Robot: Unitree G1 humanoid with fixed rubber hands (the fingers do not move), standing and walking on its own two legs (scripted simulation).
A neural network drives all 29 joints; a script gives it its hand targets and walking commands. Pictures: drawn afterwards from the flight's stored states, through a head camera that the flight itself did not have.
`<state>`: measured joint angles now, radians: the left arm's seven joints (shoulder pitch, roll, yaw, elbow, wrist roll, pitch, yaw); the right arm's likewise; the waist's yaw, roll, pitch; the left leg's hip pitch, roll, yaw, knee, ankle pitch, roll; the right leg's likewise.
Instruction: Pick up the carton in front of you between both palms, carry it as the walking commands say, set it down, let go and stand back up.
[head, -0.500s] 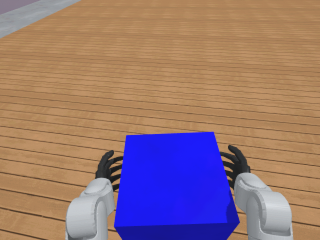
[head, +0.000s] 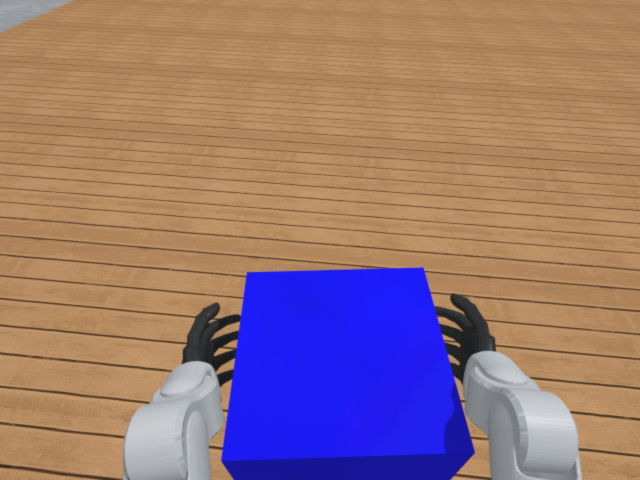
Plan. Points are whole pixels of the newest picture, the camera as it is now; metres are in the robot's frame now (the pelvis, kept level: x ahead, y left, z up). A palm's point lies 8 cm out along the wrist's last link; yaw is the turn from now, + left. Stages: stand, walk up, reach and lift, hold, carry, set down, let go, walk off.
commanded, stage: carry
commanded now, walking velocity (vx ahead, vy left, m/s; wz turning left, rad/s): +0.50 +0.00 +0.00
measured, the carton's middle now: (338, 396) +0.22 +0.00 +0.00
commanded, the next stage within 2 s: none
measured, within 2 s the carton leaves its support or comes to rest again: neither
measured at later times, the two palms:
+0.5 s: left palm (246, 205) +0.52 +0.13 +0.06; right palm (418, 197) +0.55 -0.17 +0.06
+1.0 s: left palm (241, 135) +0.71 +0.15 +0.09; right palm (392, 130) +0.71 -0.15 +0.10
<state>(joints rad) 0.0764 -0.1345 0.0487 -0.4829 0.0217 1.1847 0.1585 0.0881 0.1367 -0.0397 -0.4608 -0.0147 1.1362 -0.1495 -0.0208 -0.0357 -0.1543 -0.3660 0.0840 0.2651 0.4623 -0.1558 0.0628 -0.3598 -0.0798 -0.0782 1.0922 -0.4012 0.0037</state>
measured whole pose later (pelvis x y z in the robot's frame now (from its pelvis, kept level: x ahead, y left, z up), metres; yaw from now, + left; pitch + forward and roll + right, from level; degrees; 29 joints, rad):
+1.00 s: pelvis +0.48 +0.00 +0.00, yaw +1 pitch +4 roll +0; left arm 0.06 -0.13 0.04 -0.52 0.03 1.16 0.15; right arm 0.06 0.13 -0.04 -0.51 -0.01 1.13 -0.14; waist -0.01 -0.02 -0.16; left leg -0.24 0.06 0.20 0.49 -0.30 0.00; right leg -0.20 -0.10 -0.16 0.51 -0.34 0.05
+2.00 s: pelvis +0.45 -0.02 +0.00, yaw +1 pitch +2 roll +0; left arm -0.21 -0.14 0.18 0.16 0.24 0.74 0.02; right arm -0.23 0.14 -0.17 0.16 -0.24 0.73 -0.03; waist -0.01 0.00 -0.09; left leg -0.25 0.10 0.20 0.50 -0.26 -0.02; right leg -0.20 -0.06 -0.17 0.50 -0.32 -0.01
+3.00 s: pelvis +0.41 -0.03 +0.00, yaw +0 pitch +1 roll +0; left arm -0.23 -0.14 0.18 0.18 0.24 0.75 0.02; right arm -0.23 0.15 -0.18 0.18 -0.25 0.74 -0.02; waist 0.00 -0.01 -0.10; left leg -0.29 0.10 0.21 0.47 -0.19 -0.01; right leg -0.25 -0.05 -0.16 0.49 -0.26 -0.02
